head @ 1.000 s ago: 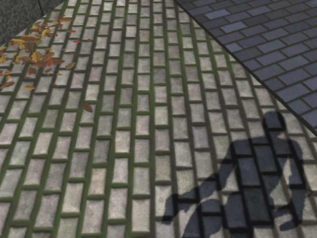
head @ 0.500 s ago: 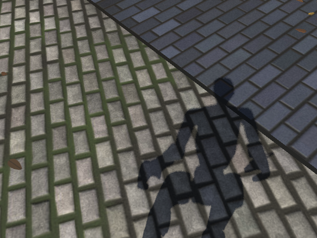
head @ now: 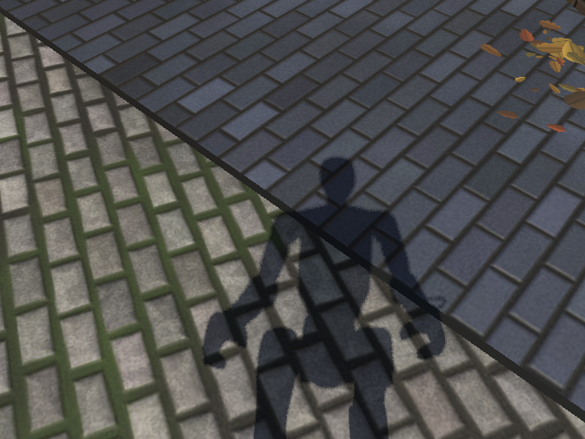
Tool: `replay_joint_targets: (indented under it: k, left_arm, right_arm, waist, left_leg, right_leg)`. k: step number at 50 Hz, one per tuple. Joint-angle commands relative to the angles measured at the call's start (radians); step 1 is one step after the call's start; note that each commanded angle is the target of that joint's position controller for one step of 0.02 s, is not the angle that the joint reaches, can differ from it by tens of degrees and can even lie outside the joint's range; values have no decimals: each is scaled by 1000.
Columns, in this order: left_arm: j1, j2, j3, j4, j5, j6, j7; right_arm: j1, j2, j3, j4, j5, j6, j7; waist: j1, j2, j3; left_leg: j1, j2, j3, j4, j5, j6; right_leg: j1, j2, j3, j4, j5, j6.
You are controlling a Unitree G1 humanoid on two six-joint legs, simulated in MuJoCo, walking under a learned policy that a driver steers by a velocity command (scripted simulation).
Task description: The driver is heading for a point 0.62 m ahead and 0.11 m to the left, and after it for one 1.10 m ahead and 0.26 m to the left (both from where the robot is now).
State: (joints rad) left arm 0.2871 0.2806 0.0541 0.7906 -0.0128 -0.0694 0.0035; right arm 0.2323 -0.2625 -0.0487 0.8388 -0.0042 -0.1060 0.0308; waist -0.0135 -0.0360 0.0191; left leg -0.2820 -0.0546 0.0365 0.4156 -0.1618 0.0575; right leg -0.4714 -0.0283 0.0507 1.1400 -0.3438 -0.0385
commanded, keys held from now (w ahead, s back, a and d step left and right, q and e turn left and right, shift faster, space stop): w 0.22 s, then w+q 0.58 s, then q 0.20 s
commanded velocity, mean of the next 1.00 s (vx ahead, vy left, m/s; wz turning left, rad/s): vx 0.47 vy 0.00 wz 0.31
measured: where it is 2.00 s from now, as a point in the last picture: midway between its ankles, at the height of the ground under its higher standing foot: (271, 374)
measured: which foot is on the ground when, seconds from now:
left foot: down 0.00-0.36, up 0.38-0.86, down 0.88-1.00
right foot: up 0.00-0.34, down 0.36-0.88, up 0.90-1.00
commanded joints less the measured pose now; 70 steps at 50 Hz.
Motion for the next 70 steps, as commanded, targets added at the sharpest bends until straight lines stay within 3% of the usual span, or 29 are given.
replay_joint_targets:
  k: [1,8,12,15,17,18,19,20,21,23,24,28,34,39,41,43,44,45,46,47,48,49,53,60,65,67,68,69,70]
  left_arm:
    - [5,66,20,-75,5,-7,3]
    - [-216,23,-1,-139,6,-18,-7]
    - [-331,32,-1,-183,-5,-28,-28]
    - [-310,67,11,-192,-3,-41,-40]
    - [-100,134,46,-135,5,-47,-30]
    - [83,203,68,-105,23,-45,-17]
    - [150,273,84,-83,27,-32,-17]
    - [165,177,61,-86,22,-26,-15]
    - [100,136,45,-87,16,-26,-11]
    - [-23,75,26,-84,19,-32,-17]
    - [-58,74,26,-80,26,-40,-17]
    - [-99,81,38,-49,25,-60,-15]
    - [-55,135,56,-7,23,-45,8]
    - [11,173,72,30,-2,-14,11]
    - [-13,197,79,29,-9,2,15]
    - [-49,211,81,15,-20,23,24]
    - [-37,190,71,10,-18,20,25]
    - [36,68,35,-28,47,5,18]
    - [80,73,16,-49,34,-22,6]
    - [-44,154,37,-57,-9,-34,2]
    - [-98,138,31,-81,-18,-36,7]
    - [-101,132,32,-64,3,-30,21]
    - [-57,128,40,-68,23,19,36]
    - [-153,93,21,-90,19,45,31]
    - [-199,107,24,-106,15,39,18]
    - [-170,91,22,-100,18,27,9]
    - [-154,96,21,-98,28,19,6]
    - [-139,153,29,-106,45,15,10]
    - [-169,185,33,-106,52,21,15]
  right_arm:
    - [9,-117,-21,-39,4,-14,-3]
    - [98,-166,-31,5,22,5,-25]
    - [177,-170,-31,41,28,25,-26]
    - [174,-192,-39,50,31,43,-35]
    - [137,-192,-36,37,28,48,-38]
    - [119,-139,-15,5,8,43,-37]
    - [263,-18,20,-7,15,25,-32]
    - [230,-111,-2,11,37,13,-30]
    - [142,-169,-23,-19,55,11,-30]
    - [52,-148,-29,-34,34,24,-38]
    - [93,-128,-32,-34,35,37,-37]
    - [74,-79,-32,-53,34,79,-36]
    - [-89,-50,-20,-114,25,70,-4]
    - [-220,-60,-18,-187,25,72,21]
    - [-205,-82,-30,-204,21,75,28]
    - [-13,-145,-69,-167,17,74,25]
    - [125,-213,-102,-133,14,76,7]
    - [150,-335,-123,-131,12,87,-17]
    - [123,-343,-112,-191,0,75,-7]
    - [118,-273,-94,-201,0,70,4]
    - [68,-233,-85,-195,13,62,3]
    - [12,-197,-76,-199,25,60,-1]
    - [-65,-190,-73,-227,-2,68,-18]
    - [-60,-181,-64,-217,9,105,-57]
    - [-51,-161,-46,-197,-3,116,-48]
    - [-70,-136,-31,-194,6,117,-47]
    - [-52,-115,-22,-187,6,114,-48]
    - [-13,-84,-11,-189,-16,106,-48]
    - [78,-77,-12,-176,-18,99,-47]
  waist:
    - [14,124,-33]
    - [-50,97,6]
    - [-85,99,41]
    - [-38,119,29]
    - [78,111,-102]
    - [154,43,-257]
    - [104,-220,-411]
    - [138,-179,-416]
    - [132,-125,-250]
    - [77,-28,-81]
    - [32,-93,-70]
    - [-6,-40,-4]
    - [42,-5,36]
    - [81,-3,76]
    - [49,-26,59]
    - [-63,-36,-61]
    - [-128,9,-144]
    - [-45,291,-233]
    - [-33,294,-465]
    - [-95,110,-435]
    - [-70,90,-300]
    - [-33,25,-199]
    - [51,76,-154]
    - [16,134,-171]
    - [-13,169,-123]
    - [18,164,-112]
    - [29,142,-105]
    - [2,43,-139]
    - [-71,-136,-147]
  left_leg:
    - [135,272,-291,-249,133,184]
    - [150,216,-119,-280,243,140]
    - [250,267,-152,-235,235,135]
    - [314,302,-201,-151,322,113]
    - [247,236,-161,74,512,73]
    - [58,174,-121,349,323,34]
    - [-337,23,-55,707,-270,-33]
    - [-433,48,-171,847,-417,-32]
    - [-494,91,-165,884,-342,-29]
    - [-438,157,-137,804,-204,-29]
    - [-376,184,-146,781,-158,-35]
    - [-372,204,-144,709,-73,-57]
    - [-381,189,-83,392,191,-55]
    - [-411,164,-19,253,113,-11]
    - [-348,117,31,227,17,21]
    - [-89,14,95,164,28,63]
    - [165,4,45,94,212,100]
    - [488,255,-304,177,655,208]
    - [667,449,-767,49,595,417]
    - [627,405,-650,8,618,358]
    - [502,358,-512,8,597,311]
    - [357,309,-428,-7,575,266]
    - [66,248,-328,-68,651,243]
    - [43,200,-289,-61,410,179]
    - [56,217,-350,-11,299,170]
    - [55,198,-364,43,279,137]
    - [29,164,-362,62,217,92]
    - [-12,99,-310,145,76,35]
    - [-92,-6,-208,219,-244,-19]
  right_leg:
    - [-168,-92,22,-70,63,19]
    - [-145,-63,-38,-487,409,47]
    - [-153,-36,-39,-593,400,30]
    - [-83,-12,-29,-656,295,1]
    - [247,14,-56,-696,306,-44]
    - [558,-139,87,-635,349,-107]
    - [916,-395,508,-693,191,-250]
    - [877,-399,627,-782,58,-244]
    - [749,-364,472,-810,58,-199]
    - [485,-271,254,-890,179,-148]
    - [408,-266,194,-924,216,-153]
    - [306,-250,29,-1009,331,-163]
    - [360,-224,-164,-1025,384,-134]
    - [517,-273,-219,-967,442,-109]
    - [556,-275,-249,-857,726,-84]
    - [529,-229,-286,-555,1045,-38]
    - [388,-177,-301,-313,894,21]
    - [23,-52,-287,48,-32,92]
    - [-181,86,-56,309,-390,122]
    - [-232,28,44,326,-315,99]
    - [-270,-6,28,251,-223,80]
    - [-249,-44,22,177,-157,85]
    - [-72,-46,20,26,-65,98]
    - [-36,-20,20,-272,150,133]
    - [48,-2,9,-446,93,108]
    - [146,8,-8,-633,178,74]
    - [237,-19,17,-751,349,49]
    - [340,-151,132,-747,603,6]
    - [394,-262,236,-713,788,-114]
Velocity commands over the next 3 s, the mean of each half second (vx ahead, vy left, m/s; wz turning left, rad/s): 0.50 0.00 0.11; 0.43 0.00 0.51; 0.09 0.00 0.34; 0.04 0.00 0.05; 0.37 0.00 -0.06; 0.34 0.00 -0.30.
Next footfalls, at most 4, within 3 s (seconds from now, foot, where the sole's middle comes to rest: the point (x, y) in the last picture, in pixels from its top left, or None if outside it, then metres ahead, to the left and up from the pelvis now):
0.36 right None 0.37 -0.15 -0.78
0.88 left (226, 390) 0.60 0.16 -0.78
1.36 right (299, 331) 0.75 -0.01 -0.78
2.70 right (215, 230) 1.07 0.22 -0.78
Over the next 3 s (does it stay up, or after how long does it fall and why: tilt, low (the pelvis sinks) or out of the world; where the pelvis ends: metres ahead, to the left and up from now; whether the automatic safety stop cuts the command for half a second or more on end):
stays up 0.98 0.26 0.00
